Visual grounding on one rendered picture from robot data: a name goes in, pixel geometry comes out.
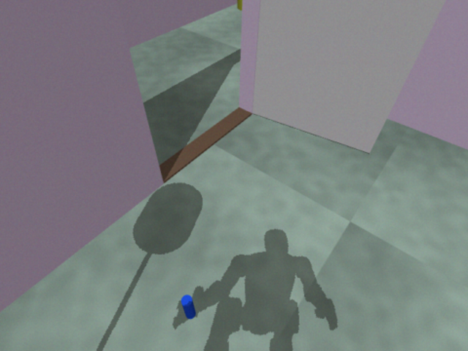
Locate can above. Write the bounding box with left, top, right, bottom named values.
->
left=181, top=295, right=196, bottom=319

